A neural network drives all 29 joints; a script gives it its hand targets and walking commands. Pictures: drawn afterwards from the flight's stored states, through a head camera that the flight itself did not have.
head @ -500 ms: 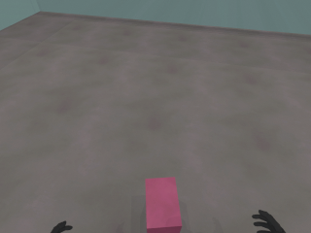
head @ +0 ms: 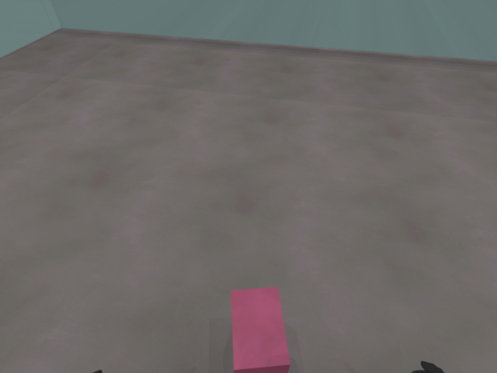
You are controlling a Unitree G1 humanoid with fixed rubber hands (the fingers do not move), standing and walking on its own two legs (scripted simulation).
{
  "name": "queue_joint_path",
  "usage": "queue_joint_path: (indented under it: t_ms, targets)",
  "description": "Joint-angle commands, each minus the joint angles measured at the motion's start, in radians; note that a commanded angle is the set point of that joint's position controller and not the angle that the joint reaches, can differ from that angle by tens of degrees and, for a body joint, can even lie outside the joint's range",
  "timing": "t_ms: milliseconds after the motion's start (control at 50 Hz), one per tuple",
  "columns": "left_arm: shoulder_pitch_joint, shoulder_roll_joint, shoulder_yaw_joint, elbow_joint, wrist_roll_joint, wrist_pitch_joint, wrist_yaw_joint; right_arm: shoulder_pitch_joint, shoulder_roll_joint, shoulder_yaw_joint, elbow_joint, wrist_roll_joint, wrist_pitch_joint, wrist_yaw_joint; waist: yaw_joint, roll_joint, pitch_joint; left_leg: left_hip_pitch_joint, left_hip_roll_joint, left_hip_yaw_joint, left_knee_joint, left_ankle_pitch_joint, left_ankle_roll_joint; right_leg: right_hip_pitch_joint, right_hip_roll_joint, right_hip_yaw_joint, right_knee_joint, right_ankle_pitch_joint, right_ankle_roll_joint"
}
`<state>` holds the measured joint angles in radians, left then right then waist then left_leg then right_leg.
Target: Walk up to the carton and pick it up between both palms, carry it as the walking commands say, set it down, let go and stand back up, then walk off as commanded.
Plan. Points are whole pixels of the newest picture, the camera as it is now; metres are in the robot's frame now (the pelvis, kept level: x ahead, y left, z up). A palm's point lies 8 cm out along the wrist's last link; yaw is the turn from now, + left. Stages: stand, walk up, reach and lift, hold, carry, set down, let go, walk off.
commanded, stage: stand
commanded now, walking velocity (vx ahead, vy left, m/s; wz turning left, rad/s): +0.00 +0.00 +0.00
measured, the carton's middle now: (257, 338) +0.41 -0.02 -0.64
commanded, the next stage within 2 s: walk off in 1.10 s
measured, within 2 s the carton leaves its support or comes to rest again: neither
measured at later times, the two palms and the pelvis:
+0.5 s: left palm out of the picture +0.07 +0.30 -0.10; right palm out of the picture +0.06 -0.31 -0.10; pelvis -0.02 -0.01 +0.00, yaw +0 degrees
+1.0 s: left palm out of the picture +0.05 +0.30 -0.10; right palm out of the picture +0.03 -0.32 -0.10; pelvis -0.03 -0.01 +0.01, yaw -1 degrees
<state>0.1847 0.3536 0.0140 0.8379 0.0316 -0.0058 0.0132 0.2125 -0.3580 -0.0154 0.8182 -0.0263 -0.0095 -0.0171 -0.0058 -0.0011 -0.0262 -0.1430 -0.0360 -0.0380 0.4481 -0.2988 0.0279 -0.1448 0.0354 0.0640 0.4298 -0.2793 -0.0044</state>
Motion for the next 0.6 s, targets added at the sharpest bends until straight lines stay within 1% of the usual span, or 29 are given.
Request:
queue_joint_path:
  t_ms: [0, 20, 40, 60, 80, 100, 120, 140, 160, 180, 200, 220, 240, 260, 300, 320, 340, 360, 380, 400, 420, 440, 460, 480, 500, 520, 540, 560, 580]
  targets:
    - [-0.022, 0.153, 0.033, -0.032, -0.001, -0.017, 0.005, -0.029, -0.172, -0.043, -0.04, 0.0, -0.016, -0.009, 0.005, 0.021, -0.015, -0.023, 0.12, -0.101, -0.056, 0.312, -0.007, 0.032, -0.113, 0.082, -0.031, 0.298, -0.014]
    - [-0.045, 0.175, 0.034, -0.034, 0.002, -0.017, 0.004, -0.012, -0.174, -0.042, -0.031, 0.0, -0.015, -0.009, -0.004, 0.014, -0.019, -0.017, 0.115, -0.101, -0.065, 0.296, -0.008, 0.033, -0.112, 0.088, -0.029, 0.293, -0.014]
    - [-0.032, 0.16, 0.033, -0.026, -0.002, -0.018, 0.006, -0.036, -0.167, -0.042, -0.023, 0.0, -0.016, -0.009, 0.004, 0.008, -0.015, 0.002, 0.123, -0.108, -0.066, 0.288, -0.002, 0.021, -0.111, 0.084, -0.039, 0.286, -0.014]
    - [-0.036, 0.178, 0.035, -0.014, -0.001, -0.015, 0.008, -0.045, -0.163, -0.04, -0.03, -0.001, -0.018, -0.006, 0.004, 0.016, 0.001, -0.016, 0.119, -0.11, -0.068, 0.276, -0.001, 0.012, -0.114, 0.092, -0.049, 0.275, -0.016]
    - [-0.043, 0.181, 0.033, -0.009, 0.0, -0.017, 0.008, -0.042, -0.154, -0.03, -0.019, 0.003, -0.016, -0.003, 0.0, 0.003, -0.011, -0.013, 0.12, -0.107, -0.076, 0.26, -0.001, 0.023, -0.114, 0.091, -0.043, 0.267, -0.012]
    - [-0.037, 0.166, 0.029, -0.001, -0.003, -0.017, 0.004, -0.028, -0.171, -0.032, -0.005, 0.004, -0.016, -0.005, 0.003, 0.003, -0.014, -0.014, 0.115, -0.103, -0.083, 0.234, -0.006, 0.034, -0.112, 0.09, -0.06, 0.242, -0.011]
    - [-0.038, 0.166, 0.026, -0.003, -0.005, -0.019, 0.003, -0.037, -0.174, -0.033, 0.003, 0.002, -0.014, -0.006, 0.01, -0.006, 0.004, -0.02, 0.12, -0.108, -0.085, 0.221, 0.0, 0.023, -0.112, 0.091, -0.059, 0.236, -0.013]
    - [-0.038, 0.171, 0.027, 0.012, -0.003, -0.017, 0.008, -0.034, -0.172, -0.031, 0.009, 0.0, -0.019, -0.003, 0.002, -0.002, 0.024, -0.022, 0.12, -0.115, -0.097, 0.234, 0.0, 0.009, -0.109, 0.09, -0.055, 0.238, -0.012]
    - [-0.048, 0.179, 0.028, 0.009, -0.007, -0.019, 0.004, -0.052, -0.17, -0.026, 0.007, 0.0, -0.022, -0.002, 0.007, -0.003, 0.016, -0.02, 0.124, -0.11, -0.092, 0.237, -0.002, 0.01, -0.113, 0.094, -0.062, 0.249, -0.011]
    - [-0.034, 0.163, 0.024, 0.018, -0.006, -0.016, 0.002, -0.046, -0.184, -0.03, 0.019, -0.002, -0.023, -0.003, 0.009, 0.02, -0.006, -0.01, 0.119, -0.103, -0.091, 0.221, -0.004, 0.022, -0.11, 0.095, -0.071, 0.233, -0.008]
    - [-0.035, 0.184, 0.028, 0.027, -0.005, -0.015, 0.004, -0.041, -0.183, -0.03, 0.026, 0.0, -0.023, -0.003, 0.005, -0.004, 0.01, -0.009, 0.121, -0.105, -0.087, 0.242, -0.004, 0.027, -0.117, 0.096, -0.073, 0.268, -0.016]
    - [-0.045, 0.18, 0.024, 0.037, -0.003, -0.019, 0.003, -0.036, -0.187, -0.03, 0.033, 0.001, -0.02, -0.004, -0.003, 0.004, -0.006, 0.006, 0.119, -0.1, -0.092, 0.229, -0.004, 0.021, -0.117, 0.103, -0.078, 0.255, -0.017]
    - [-0.055, 0.183, 0.021, 0.033, -0.001, -0.023, 0.002, -0.031, -0.177, -0.026, 0.044, 0.003, -0.016, -0.005, -0.004, -0.003, -0.01, 0.007, 0.123, -0.103, -0.101, 0.232, -0.004, 0.032, -0.115, 0.1, -0.07, 0.26, -0.019]
    - [-0.058, 0.179, 0.021, 0.038, -0.007, -0.021, 0.002, -0.039, -0.178, -0.023, 0.043, 0.003, -0.018, -0.003, -0.003, 0.004, 0.016, -0.009, 0.122, -0.102, -0.104, 0.238, -0.003, 0.014, -0.112, 0.101, -0.078, 0.243, -0.012]
    - [-0.048, 0.193, 0.021, 0.058, -0.009, -0.022, 0.005, -0.048, -0.183, -0.023, 0.059, 0.005, -0.017, -0.005, 0.004, 0.034, 0.015, -0.012, 0.127, -0.108, -0.111, 0.237, 0.002, 0.036, -0.12, 0.104, -0.085, 0.257, -0.014]
    - [-0.041, 0.197, 0.019, 0.065, -0.005, -0.02, 0.006, -0.05, -0.182, -0.021, 0.07, 0.006, -0.017, -0.005, 0.002, -0.002, 0.019, -0.001, 0.122, -0.1, -0.115, 0.214, -0.006, 0.025, -0.113, 0.101, -0.1, 0.247, -0.013]
    - [-0.058, 0.208, 0.02, 0.064, -0.004, -0.02, 0.003, -0.039, -0.183, -0.02, 0.073, 0.006, -0.018, -0.005, -0.008, -0.018, 0.019, -0.008, 0.125, -0.109, -0.12, 0.204, -0.003, 0.035, -0.12, 0.103, -0.086, 0.235, -0.015]
    - [-0.053, 0.198, 0.018, 0.07, -0.01, -0.021, 0.005, -0.06, -0.185, -0.017, 0.077, 0.006, -0.016, 0.001, 0.006, -0.009, 0.022, -0.011, 0.126, -0.106, -0.121, 0.219, -0.001, 0.026, -0.114, 0.101, -0.093, 0.238, -0.01]
    - [-0.044, 0.195, 0.017, 0.081, -0.01, -0.021, 0.002, -0.041, -0.181, -0.019, 0.085, 0.003, -0.016, -0.002, -0.001, 0.035, 0.006, -0.003, 0.12, -0.101, -0.119, 0.202, -0.004, 0.04, -0.121, 0.117, -0.099, 0.226, -0.018]
    - [-0.044, 0.19, 0.013, 0.085, -0.013, -0.023, 0.0, -0.052, -0.191, -0.017, 0.096, 0.008, -0.017, -0.001, 0.009, 0.026, 0.022, -0.012, 0.126, -0.109, -0.118, 0.223, 0.001, 0.036, -0.123, 0.11, -0.098, 0.256, -0.02]
    - [-0.054, 0.193, 0.016, 0.088, -0.008, -0.024, -0.001, -0.048, -0.197, -0.018, 0.097, 0.008, -0.019, -0.002, 0.005, 0.018, 0.014, -0.009, 0.13, -0.109, -0.127, 0.206, 0.003, 0.042, -0.124, 0.109, -0.093, 0.236, -0.022]
    - [-0.051, 0.196, 0.016, 0.097, -0.01, -0.02, 0.0, -0.066, -0.188, -0.013, 0.098, 0.006, -0.018, 0.0, 0.011, 0.008, 0.018, -0.014, 0.13, -0.108, -0.13, 0.203, 0.001, 0.049, -0.122, 0.105, -0.099, 0.245, -0.017]
    - [-0.051, 0.203, 0.014, 0.101, -0.01, -0.019, 0.0, -0.047, -0.197, -0.014, 0.103, 0.01, -0.017, 0.0, 0.004, -0.033, 0.024, 0.0, 0.128, -0.11, -0.137, 0.206, -0.005, 0.028, -0.115, 0.105, -0.098, 0.231, -0.014]
    - [-0.072, 0.191, 0.012, 0.102, -0.011, -0.019, 0.001, -0.041, -0.21, -0.016, 0.116, 0.007, -0.018, -0.001, 0.002, 0.01, 0.033, -0.008, 0.125, -0.1, -0.135, 0.181, -0.003, 0.021, -0.12, 0.114, -0.118, 0.202, -0.014]
    - [-0.045, 0.191, 0.007, 0.111, -0.013, -0.019, 0.002, -0.056, -0.203, -0.015, 0.115, 0.006, -0.018, 0.0, 0.01, 0.003, 0.047, -0.002, 0.127, -0.105, -0.142, 0.183, -0.002, 0.007, -0.115, 0.108, -0.114, 0.192, -0.011]
    - [-0.061, 0.202, 0.012, 0.119, -0.012, -0.019, 0.0, -0.046, -0.193, -0.011, 0.12, 0.008, -0.02, 0.001, -0.002, -0.005, 0.044, -0.002, 0.131, -0.106, -0.137, 0.177, 0.0, 0.011, -0.119, 0.113, -0.121, 0.193, -0.017]
    - [-0.071, 0.21, 0.013, 0.117, -0.009, -0.021, 0.0, -0.046, -0.188, -0.01, 0.129, 0.01, -0.018, 0.003, -0.005, -0.009, 0.031, 0.005, 0.13, -0.108, -0.137, 0.18, -0.002, 0.024, -0.115, 0.112, -0.119, 0.184, -0.017]
    - [-0.045, 0.2, 0.013, 0.127, -0.014, -0.018, 0.0, -0.059, -0.209, -0.016, 0.129, 0.007, -0.018, 0.001, 0.016, 0.005, 0.027, 0.004, 0.13, -0.109, -0.133, 0.175, -0.001, 0.029, -0.12, 0.118, -0.13, 0.185, -0.019]
    - [-0.049, 0.213, 0.012, 0.135, -0.011, -0.02, -0.002, -0.062, -0.193, -0.01, 0.125, 0.011, -0.02, 0.003, 0.005, -0.011, 0.025, 0.007, 0.131, -0.11, -0.137, 0.179, -0.003, 0.03, -0.12, 0.113, -0.125, 0.189, -0.016]
